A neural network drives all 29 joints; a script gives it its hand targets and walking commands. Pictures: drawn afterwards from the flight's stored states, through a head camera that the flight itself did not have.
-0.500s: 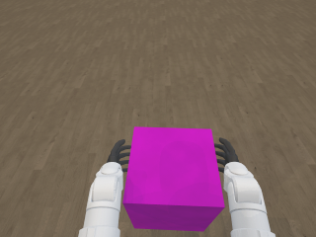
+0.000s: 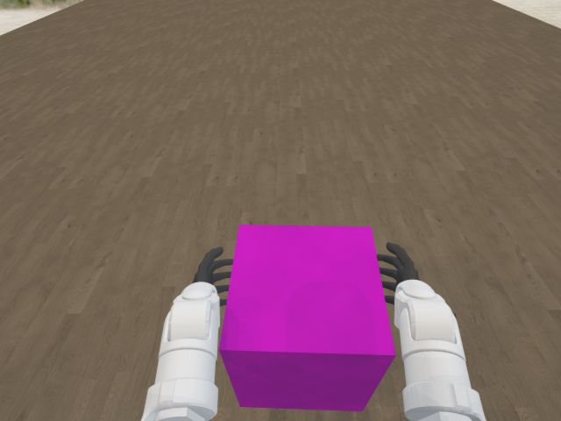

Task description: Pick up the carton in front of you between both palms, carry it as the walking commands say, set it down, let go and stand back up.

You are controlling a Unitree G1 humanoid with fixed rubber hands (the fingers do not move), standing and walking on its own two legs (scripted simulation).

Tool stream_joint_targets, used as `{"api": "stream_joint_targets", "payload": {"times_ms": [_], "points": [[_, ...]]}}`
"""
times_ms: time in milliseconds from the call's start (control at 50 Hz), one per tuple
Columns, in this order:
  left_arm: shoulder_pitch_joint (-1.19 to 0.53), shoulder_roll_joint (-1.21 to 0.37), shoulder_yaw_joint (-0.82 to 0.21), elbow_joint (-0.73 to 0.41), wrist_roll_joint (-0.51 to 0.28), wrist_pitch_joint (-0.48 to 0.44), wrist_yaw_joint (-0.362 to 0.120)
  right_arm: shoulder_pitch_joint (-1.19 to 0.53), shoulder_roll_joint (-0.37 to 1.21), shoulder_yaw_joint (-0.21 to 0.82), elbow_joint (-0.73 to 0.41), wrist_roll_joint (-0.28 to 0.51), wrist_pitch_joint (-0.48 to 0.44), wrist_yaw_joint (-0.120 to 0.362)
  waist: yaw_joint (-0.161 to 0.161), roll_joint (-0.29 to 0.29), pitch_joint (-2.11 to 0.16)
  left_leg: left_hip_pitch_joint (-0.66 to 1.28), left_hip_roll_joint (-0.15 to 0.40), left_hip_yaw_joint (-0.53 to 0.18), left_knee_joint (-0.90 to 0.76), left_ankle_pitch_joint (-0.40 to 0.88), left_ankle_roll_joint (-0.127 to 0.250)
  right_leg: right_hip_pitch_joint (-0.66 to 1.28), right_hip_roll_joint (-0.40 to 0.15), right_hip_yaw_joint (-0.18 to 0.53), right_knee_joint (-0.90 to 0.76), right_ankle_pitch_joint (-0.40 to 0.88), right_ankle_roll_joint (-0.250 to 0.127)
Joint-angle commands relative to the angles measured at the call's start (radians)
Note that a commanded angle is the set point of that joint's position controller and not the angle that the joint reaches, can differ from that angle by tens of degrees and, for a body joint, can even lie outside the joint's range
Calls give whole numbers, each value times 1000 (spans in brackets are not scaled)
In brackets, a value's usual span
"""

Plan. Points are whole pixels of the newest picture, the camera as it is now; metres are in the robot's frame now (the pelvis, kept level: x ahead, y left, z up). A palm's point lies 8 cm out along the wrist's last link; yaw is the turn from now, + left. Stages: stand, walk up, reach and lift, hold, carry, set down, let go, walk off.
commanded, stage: hold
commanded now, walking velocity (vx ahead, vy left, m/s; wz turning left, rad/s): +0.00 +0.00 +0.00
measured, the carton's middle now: (302, 320) +0.29 +0.00 -0.03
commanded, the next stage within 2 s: set down in 0.10 s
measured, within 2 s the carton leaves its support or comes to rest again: neither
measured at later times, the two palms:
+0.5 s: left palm (215, 289) +0.34 +0.15 -0.01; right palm (389, 286) +0.34 -0.15 +0.00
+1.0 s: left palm (232, 324) +0.39 +0.15 -0.20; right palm (370, 329) +0.37 -0.15 -0.19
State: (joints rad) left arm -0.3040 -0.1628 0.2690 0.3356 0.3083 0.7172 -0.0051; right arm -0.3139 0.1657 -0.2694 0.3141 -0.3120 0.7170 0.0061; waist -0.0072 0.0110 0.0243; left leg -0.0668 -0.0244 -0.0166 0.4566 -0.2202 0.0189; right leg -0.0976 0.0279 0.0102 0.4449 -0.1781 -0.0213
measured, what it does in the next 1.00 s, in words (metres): lowers itself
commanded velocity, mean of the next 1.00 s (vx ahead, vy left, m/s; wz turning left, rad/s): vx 0.00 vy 0.00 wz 0.00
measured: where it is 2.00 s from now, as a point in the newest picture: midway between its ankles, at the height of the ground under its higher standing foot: outside the picture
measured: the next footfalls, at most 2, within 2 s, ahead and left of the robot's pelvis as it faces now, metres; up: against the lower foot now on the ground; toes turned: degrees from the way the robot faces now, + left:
none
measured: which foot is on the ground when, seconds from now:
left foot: down 0.00-1.00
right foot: down 0.00-1.00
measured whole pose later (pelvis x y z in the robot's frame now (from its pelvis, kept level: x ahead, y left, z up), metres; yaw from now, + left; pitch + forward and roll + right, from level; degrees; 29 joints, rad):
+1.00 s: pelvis -0.02 +0.01 -0.13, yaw +1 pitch +35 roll +0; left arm -0.68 -0.06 0.37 0.67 0.20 0.16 0.03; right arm -0.62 0.16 -0.46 0.54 -0.21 0.16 -0.06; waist -0.03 0.01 -0.16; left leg -1.40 -0.09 -0.05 1.23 -0.42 0.01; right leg -1.43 0.07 0.06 1.20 -0.38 0.02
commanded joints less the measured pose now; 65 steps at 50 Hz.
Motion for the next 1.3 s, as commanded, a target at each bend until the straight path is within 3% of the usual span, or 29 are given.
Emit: {"api": "stream_joint_targets", "payload": {"times_ms": [0, 200, 320, 440, 500, 580, 700, 740, 800, 940, 1060, 1280], "points": [[-572, -951, -496, -19, -268, -48, -266, -487, 975, 511, 41, 264, -22, 275, 2, -7, -156, -130, -11, -79, -135, -155, 30, 90, 21, 90, -87, -150, 3], [-641, -934, -438, 46, -239, -63, -269, -545, 976, 446, 102, 235, -39, 267, -7, -23, -144, -127, -22, -76, -105, -118, 24, 73, 9, 101, -85, -133, 7], [-694, -859, -253, 213, -105, -149, -242, -617, 912, 256, 243, 120, -119, 233, -7, -18, -89, -195, -26, -80, -49, -99, 30, 1, 12, 89, -26, -96, 0], [-617, -693, -119, 270, 5, -304, -185, -540, 737, 94, 280, -4, -274, 167, -17, -9, -150, -319, -48, -72, 65, 62, 22, -141, 38, 74, 94, 93, 1], [-577, -668, -149, 276, -1, -419, -177, -507, 720, 124, 278, -1, -391, 157, -16, -5, -258, -388, -59, -73, 139, 157, 11, -213, 53, 75, 169, 193, 8], [-610, -720, -269, 275, -59, -563, -165, -543, 766, 249, 275, 54, -539, 151, -16, 6, -483, -478, -76, -84, 260, 277, -6, -308, 69, 75, 290, 303, 17], [-710, -744, -464, 216, -161, -673, -132, -615, 811, 433, 218, 146, -653, 118, -22, 14, -911, -587, -93, -84, 453, 388, -29, -477, 88, 69, 491, 387, 40], [-721, -747, -497, 207, -179, -675, -121, -626, 804, 457, 203, 161, -658, 108, -28, 20, -990, -614, -97, -77, 501, 378, -35, -560, 96, 58, 536, 350, 45], [-748, -748, -500, 222, -185, -655, -118, -648, 802, 455, 207, 163, -638, 102, -35, 27, -994, -726, -107, -61, 546, 258, -40, -671, 104, 47, 582, 244, 49], [-854, -756, -400, 333, -159, -576, -142, -764, 838, 376, 297, 147, -556, 116, -28, 15, -887, -990, -118, -39, 638, -34, -26, -915, 112, 20, 679, -27, 52], [-953, -742, -348, 390, -153, -558, -150, -871, 846, 330, 337, 147, -533, 110, -31, 9, -945, -1126, -130, -25, 754, -51, -23, -1045, 120, 9, 789, -46, 57], [-1111, -701, -386, 407, -215, -564, -128, -1028, 814, 346, 320, 208, -538, 70, -41, 36, -1099, -1286, -148, 3, 964, -48, -34, -1199, 141, -20, 1000, -38, 70]]}}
